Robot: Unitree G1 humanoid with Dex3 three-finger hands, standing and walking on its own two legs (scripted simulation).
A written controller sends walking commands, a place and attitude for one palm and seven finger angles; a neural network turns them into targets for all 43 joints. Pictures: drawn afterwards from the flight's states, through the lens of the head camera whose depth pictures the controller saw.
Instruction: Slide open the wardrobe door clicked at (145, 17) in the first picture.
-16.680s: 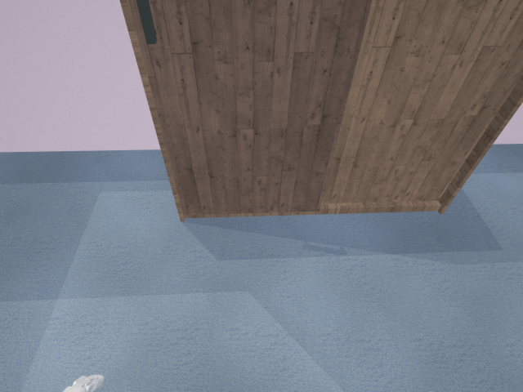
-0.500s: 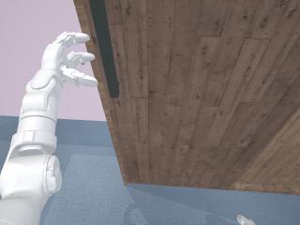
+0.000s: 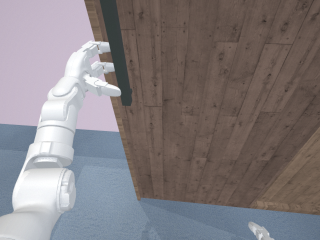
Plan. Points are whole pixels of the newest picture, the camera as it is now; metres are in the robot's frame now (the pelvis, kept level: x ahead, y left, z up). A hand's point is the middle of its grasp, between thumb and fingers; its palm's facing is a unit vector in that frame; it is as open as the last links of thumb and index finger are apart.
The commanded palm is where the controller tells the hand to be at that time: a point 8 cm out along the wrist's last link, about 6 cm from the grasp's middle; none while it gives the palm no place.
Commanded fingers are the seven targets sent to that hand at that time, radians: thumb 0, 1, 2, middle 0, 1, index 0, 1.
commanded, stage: feel for the door with the fingertips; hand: left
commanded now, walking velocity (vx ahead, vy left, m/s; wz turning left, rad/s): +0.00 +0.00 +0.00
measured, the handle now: (120, 52) +0.49 +0.11 +0.25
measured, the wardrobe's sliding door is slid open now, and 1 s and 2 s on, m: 0.00 0.00 0.00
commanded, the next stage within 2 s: slide the fingers in behind the handle in 0.42 s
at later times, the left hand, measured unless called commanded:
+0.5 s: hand (107, 68) +0.45 +0.14 +0.23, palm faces -0.05 -1.00 +0.00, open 13.8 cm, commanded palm +0.43 +0.19 +0.23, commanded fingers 0.00 -0.50 0.30 -0.30 -1.20 -0.30 -1.20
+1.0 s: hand (108, 72) +0.44 +0.14 +0.23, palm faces -0.06 -1.00 +0.00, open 14.0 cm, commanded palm +0.41 +0.19 +0.23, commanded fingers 0.00 -0.50 0.30 -0.30 -1.20 -0.30 -1.20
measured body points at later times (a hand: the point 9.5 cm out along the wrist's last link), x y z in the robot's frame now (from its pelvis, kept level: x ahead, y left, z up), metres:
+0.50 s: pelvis -0.01 +0.00 +0.00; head -0.01 -0.02 +0.45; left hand +0.44 +0.20 +0.24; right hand +0.09 -0.27 -0.12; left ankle +0.03 +0.11 -0.74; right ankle -0.05 -0.10 -0.74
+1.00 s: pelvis -0.01 +0.01 +0.00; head -0.01 -0.01 +0.45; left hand +0.43 +0.19 +0.23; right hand +0.10 -0.25 -0.11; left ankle +0.03 +0.11 -0.74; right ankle -0.05 -0.10 -0.74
